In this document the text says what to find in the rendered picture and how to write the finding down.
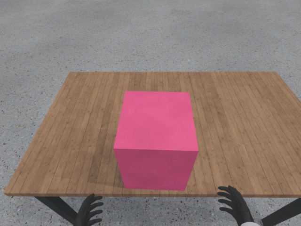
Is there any carton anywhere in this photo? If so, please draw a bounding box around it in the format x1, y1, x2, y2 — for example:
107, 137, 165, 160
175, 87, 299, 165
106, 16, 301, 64
113, 91, 199, 191

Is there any robot right hand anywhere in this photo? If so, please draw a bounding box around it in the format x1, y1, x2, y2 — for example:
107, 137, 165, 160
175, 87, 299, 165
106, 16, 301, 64
217, 186, 255, 226

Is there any table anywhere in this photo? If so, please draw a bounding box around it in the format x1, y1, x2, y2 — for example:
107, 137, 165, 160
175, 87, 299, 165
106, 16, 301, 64
4, 72, 301, 226

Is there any robot left hand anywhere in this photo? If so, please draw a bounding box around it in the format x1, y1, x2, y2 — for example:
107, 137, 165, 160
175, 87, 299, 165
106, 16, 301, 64
73, 194, 103, 226

